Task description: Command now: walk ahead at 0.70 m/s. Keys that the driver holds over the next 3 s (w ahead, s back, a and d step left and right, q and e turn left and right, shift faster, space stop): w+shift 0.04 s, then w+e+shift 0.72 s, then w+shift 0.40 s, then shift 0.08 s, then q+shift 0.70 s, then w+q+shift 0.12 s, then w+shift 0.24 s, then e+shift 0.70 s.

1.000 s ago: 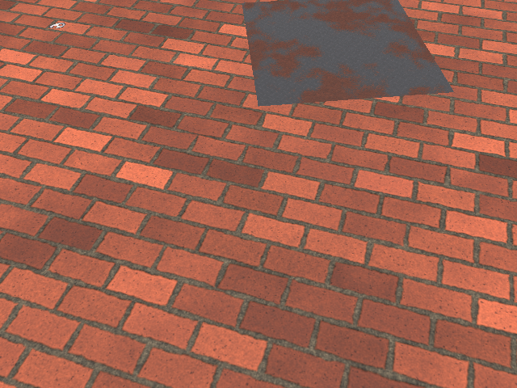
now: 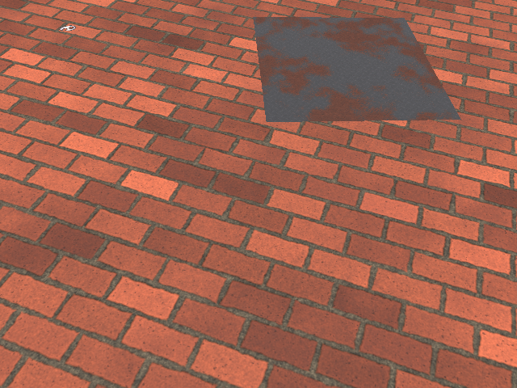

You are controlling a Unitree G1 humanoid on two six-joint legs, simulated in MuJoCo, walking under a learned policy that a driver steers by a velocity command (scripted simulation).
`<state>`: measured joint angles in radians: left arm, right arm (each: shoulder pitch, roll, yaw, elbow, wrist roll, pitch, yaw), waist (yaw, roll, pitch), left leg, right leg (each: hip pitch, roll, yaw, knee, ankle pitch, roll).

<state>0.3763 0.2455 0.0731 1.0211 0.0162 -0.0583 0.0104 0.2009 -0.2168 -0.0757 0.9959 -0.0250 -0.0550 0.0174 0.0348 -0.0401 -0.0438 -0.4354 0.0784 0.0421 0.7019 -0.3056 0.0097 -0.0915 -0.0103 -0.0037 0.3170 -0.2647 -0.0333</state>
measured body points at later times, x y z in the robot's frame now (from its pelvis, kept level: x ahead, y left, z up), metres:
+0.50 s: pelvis +0.26 +0.04 -0.03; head +0.30 +0.03 +0.41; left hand +0.51 +0.21 -0.14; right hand +0.10 -0.15 -0.17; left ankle +0.06 +0.15 -0.74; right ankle +0.42 -0.07 -0.71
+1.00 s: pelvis +0.69 -0.13 -0.04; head +0.71 -0.16 +0.41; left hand +0.82 +0.13 -0.16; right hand +0.75 -0.45 -0.11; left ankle +0.88 -0.14 -0.75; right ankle +0.43 -0.03 -0.72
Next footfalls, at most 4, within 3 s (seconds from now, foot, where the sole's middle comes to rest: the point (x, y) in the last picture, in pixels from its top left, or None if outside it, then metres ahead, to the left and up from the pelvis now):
0.08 left None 0.10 0.15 -0.78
0.58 right None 0.45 -0.05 -0.78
1.00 left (321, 272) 0.91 -0.16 -0.78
1.40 right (443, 239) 1.07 -0.57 -0.78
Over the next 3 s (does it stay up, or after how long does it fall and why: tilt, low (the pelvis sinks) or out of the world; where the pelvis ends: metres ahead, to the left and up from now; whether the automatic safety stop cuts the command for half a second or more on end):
stays up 1.38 -0.46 -0.02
